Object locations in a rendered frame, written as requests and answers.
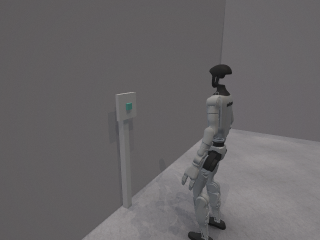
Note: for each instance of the button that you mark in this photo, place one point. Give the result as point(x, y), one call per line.
point(128, 106)

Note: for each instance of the left robot upper arm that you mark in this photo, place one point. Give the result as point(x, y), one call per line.
point(213, 104)

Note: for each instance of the panel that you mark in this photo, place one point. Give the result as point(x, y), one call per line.
point(123, 117)

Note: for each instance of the humanoid robot torso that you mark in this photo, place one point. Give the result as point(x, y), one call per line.
point(224, 122)

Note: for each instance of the left robot thigh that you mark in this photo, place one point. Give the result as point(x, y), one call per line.
point(209, 164)

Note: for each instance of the left robot hand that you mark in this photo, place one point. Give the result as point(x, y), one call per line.
point(191, 171)

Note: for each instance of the right robot upper arm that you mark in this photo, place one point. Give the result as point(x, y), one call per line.
point(232, 116)

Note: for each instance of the robot left forearm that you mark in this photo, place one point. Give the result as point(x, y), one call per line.
point(207, 142)

